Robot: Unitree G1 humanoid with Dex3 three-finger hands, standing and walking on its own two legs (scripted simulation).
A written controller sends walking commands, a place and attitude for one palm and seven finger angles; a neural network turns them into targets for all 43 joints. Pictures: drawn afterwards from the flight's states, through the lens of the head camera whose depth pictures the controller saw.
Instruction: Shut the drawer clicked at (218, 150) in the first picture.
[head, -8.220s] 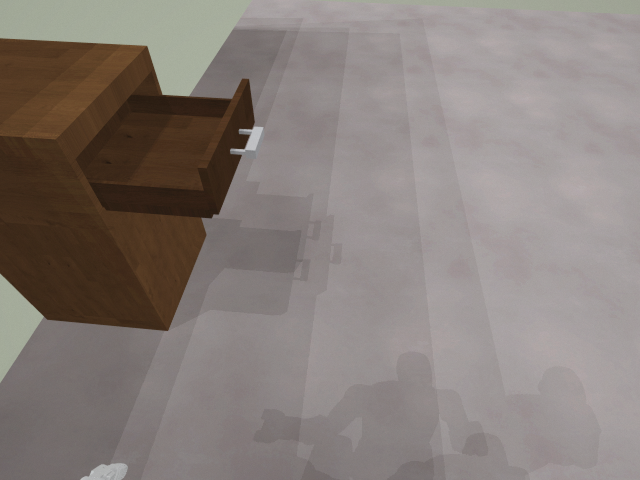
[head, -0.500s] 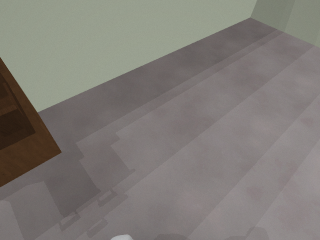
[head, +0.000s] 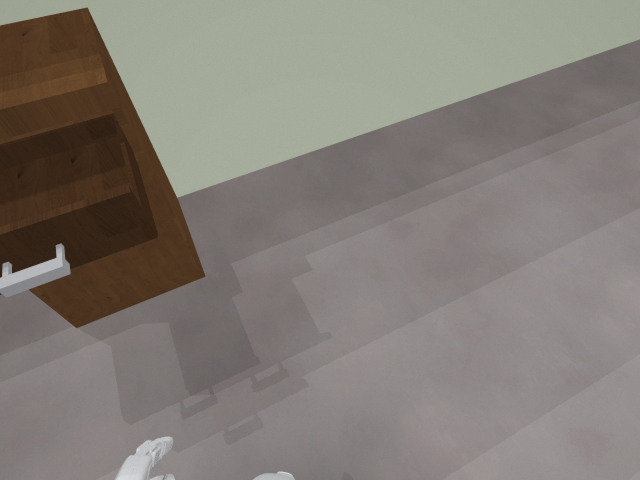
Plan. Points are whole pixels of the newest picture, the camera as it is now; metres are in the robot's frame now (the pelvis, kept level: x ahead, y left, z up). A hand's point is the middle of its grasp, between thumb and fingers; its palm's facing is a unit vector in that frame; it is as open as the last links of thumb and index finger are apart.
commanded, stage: turn to face it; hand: left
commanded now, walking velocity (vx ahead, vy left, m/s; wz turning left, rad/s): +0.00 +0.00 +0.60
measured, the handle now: (34, 267) +0.47 +0.55 -0.11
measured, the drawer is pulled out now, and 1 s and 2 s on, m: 0.29 0.29 0.29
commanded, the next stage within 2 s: take the last steps up to it in 0.70 s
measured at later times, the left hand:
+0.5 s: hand out of the picture -0.05 +0.25 -0.17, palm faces +0.33 -0.91 -0.27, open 7.4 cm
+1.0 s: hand out of the picture -0.03 +0.17 -0.13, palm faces +0.47 -0.84 -0.26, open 7.4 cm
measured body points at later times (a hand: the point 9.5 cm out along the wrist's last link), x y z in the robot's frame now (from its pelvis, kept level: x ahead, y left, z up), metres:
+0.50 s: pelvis -0.01 +0.03 +0.00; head +0.03 +0.06 +0.45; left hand -0.06 +0.30 -0.15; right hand +0.19 -0.18 -0.12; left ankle -0.04 +0.12 -0.73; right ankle -0.01 -0.12 -0.67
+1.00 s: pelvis +0.01 -0.01 +0.02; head +0.03 -0.05 +0.46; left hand -0.06 +0.22 -0.11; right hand +0.15 -0.22 -0.15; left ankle -0.08 +0.11 -0.64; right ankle +0.04 -0.09 -0.73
